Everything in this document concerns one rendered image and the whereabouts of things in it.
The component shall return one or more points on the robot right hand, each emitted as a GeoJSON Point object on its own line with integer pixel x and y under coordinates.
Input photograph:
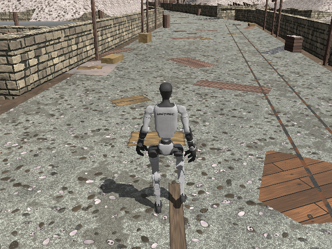
{"type": "Point", "coordinates": [193, 155]}

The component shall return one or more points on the robot left forearm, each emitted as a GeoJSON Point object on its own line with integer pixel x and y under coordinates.
{"type": "Point", "coordinates": [141, 138]}

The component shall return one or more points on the robot right forearm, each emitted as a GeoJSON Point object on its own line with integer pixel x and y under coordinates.
{"type": "Point", "coordinates": [190, 141]}

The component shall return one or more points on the robot left hand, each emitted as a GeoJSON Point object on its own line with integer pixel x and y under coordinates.
{"type": "Point", "coordinates": [143, 148]}

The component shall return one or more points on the robot left thigh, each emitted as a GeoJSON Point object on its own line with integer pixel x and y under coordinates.
{"type": "Point", "coordinates": [153, 153]}

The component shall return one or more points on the humanoid robot torso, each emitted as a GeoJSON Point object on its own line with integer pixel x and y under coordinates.
{"type": "Point", "coordinates": [165, 126]}

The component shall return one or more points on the robot right upper arm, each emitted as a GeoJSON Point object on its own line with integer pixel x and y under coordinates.
{"type": "Point", "coordinates": [184, 118]}

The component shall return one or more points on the robot left upper arm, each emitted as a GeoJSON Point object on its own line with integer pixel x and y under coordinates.
{"type": "Point", "coordinates": [147, 117]}

